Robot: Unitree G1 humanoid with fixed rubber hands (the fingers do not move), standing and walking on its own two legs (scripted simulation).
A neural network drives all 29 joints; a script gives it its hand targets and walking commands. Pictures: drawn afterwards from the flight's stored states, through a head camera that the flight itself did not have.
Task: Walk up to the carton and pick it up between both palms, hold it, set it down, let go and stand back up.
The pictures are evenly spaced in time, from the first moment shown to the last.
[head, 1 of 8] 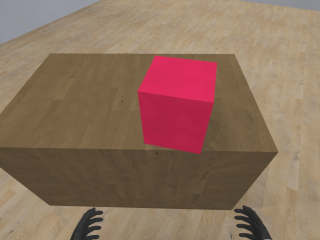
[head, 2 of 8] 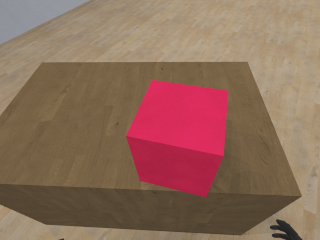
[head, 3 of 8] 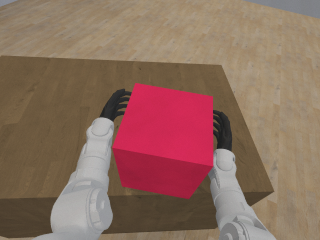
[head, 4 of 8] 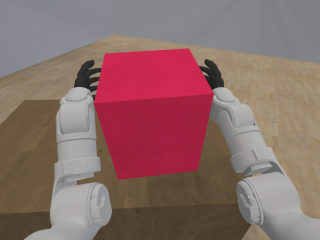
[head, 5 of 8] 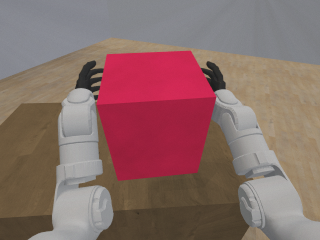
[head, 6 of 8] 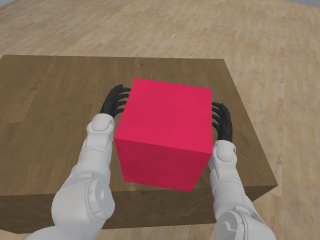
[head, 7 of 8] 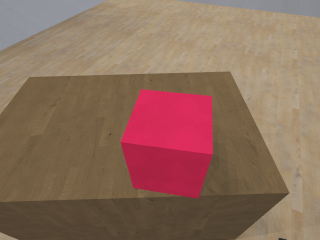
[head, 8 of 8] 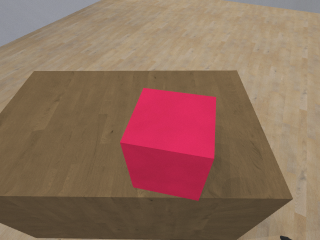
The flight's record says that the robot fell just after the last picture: no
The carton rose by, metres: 0.23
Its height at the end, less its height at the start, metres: +0.00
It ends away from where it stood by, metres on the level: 0.01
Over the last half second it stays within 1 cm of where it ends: yes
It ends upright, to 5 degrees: yes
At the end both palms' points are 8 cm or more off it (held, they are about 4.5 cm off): yes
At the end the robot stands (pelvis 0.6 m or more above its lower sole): yes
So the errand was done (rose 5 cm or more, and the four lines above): yes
